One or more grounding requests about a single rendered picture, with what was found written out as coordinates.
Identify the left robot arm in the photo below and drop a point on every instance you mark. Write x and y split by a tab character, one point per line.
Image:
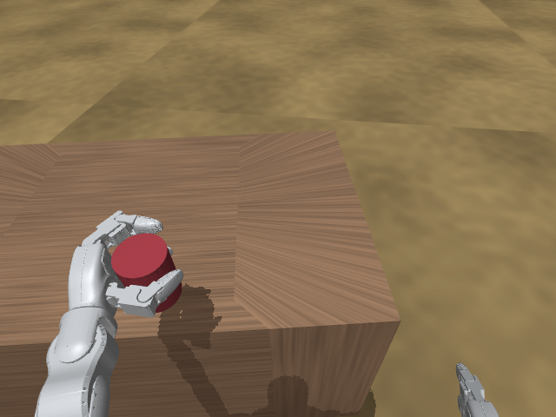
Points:
80	362

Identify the left robot hand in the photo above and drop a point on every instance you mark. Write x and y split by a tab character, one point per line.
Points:
93	281

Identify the right robot hand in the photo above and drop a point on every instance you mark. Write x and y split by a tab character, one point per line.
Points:
471	400

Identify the can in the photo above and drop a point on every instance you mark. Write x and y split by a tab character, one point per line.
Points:
142	259

